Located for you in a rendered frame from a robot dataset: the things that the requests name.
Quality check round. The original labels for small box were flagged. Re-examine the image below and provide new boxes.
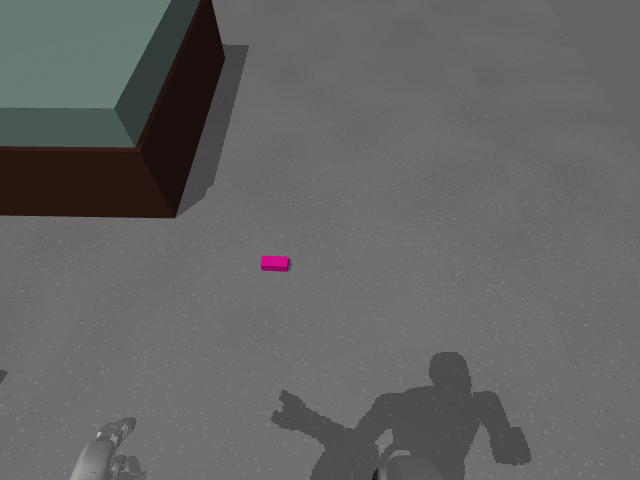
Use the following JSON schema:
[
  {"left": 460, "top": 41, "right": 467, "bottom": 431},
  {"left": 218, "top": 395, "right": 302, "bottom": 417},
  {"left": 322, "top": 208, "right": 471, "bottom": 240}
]
[{"left": 261, "top": 255, "right": 289, "bottom": 272}]

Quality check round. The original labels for bed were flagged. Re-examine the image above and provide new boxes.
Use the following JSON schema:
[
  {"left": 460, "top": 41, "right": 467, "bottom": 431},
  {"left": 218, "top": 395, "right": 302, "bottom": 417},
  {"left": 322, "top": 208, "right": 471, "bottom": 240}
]
[{"left": 0, "top": 0, "right": 225, "bottom": 218}]

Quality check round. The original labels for left robot hand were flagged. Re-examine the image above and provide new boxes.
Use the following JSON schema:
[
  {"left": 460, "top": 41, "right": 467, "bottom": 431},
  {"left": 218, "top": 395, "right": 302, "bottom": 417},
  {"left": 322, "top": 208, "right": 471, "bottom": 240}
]
[{"left": 70, "top": 417, "right": 147, "bottom": 480}]

